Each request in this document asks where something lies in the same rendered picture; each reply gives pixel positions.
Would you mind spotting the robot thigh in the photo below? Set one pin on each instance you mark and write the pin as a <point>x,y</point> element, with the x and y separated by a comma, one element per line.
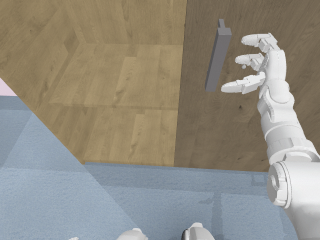
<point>132,235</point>
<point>198,233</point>

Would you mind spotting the handle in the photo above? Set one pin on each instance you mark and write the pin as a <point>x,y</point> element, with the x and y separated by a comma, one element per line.
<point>219,51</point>

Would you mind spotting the robot right forearm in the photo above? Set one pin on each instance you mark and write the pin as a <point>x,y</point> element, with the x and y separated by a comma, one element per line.
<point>281,129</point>

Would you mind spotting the robot left thigh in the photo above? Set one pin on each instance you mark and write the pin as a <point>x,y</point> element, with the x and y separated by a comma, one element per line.
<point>132,235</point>

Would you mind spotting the wardrobe door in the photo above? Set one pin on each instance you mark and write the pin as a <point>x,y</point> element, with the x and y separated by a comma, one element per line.
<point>222,130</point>

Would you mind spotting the right robot hand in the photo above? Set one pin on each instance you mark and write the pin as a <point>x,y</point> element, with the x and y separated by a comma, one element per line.
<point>273,65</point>

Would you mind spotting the robot right thigh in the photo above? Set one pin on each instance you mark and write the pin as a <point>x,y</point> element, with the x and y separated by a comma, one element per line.
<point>198,233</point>

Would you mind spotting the robot right upper arm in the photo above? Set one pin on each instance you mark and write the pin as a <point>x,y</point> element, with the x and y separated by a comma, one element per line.
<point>295,187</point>

